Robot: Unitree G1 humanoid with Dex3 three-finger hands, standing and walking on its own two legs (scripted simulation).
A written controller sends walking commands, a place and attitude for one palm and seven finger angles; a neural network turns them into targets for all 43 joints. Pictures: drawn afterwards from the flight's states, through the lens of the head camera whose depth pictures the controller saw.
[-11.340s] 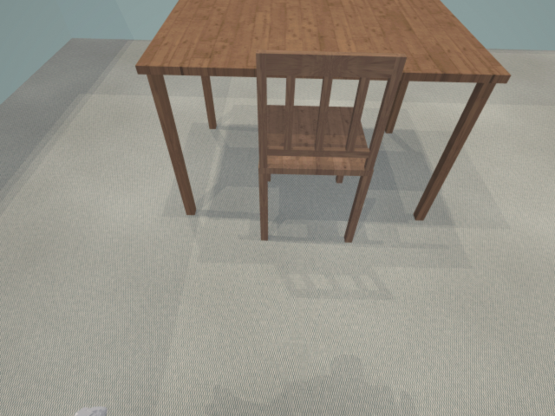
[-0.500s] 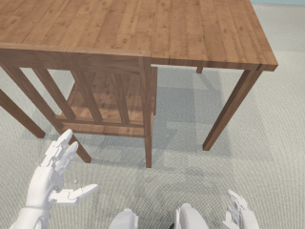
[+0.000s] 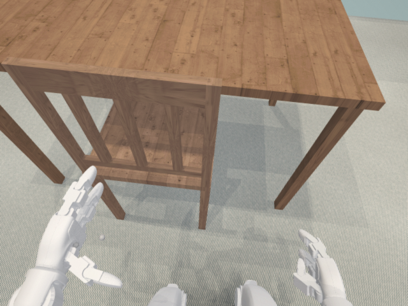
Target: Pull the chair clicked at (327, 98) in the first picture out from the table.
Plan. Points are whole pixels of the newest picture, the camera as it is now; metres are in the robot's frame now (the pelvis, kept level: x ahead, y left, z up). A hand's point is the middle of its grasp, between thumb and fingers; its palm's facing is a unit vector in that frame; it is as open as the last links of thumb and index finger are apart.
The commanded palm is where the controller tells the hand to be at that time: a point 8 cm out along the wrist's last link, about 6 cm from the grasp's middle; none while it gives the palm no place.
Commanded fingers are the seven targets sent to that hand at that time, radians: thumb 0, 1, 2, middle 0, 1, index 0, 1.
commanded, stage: raise the hand toward the chair's back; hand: left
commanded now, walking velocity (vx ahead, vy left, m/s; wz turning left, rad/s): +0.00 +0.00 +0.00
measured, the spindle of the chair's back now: (132, 135) +0.49 +0.21 -0.03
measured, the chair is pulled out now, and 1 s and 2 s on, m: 0.00 0.00 0.00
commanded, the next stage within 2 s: aim the fingers beside a spindle in 0.72 s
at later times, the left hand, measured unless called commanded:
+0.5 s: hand (98, 224) +0.25 +0.20 +0.05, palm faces -0.06 -1.00 -0.06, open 16.9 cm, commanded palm +0.23 +0.26 +0.05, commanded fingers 0.00 -0.50 0.30 -0.06 -0.08 -0.06 -0.08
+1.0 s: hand (108, 226) +0.25 +0.18 +0.04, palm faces -0.06 -1.00 -0.04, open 16.9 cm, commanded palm +0.23 +0.24 +0.05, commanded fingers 0.00 -0.50 0.30 -0.06 -0.08 -0.06 -0.08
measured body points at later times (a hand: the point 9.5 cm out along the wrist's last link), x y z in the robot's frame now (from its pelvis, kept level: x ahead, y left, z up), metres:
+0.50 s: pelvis +0.00 +0.00 +0.01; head +0.08 +0.01 +0.45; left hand +0.24 +0.25 +0.05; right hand +0.17 -0.25 -0.07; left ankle -0.02 +0.10 -0.65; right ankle +0.04 -0.13 -0.65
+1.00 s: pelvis +0.00 -0.01 +0.00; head +0.07 +0.00 +0.45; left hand +0.24 +0.24 +0.05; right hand +0.18 -0.25 -0.07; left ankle -0.02 +0.10 -0.65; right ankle +0.04 -0.13 -0.65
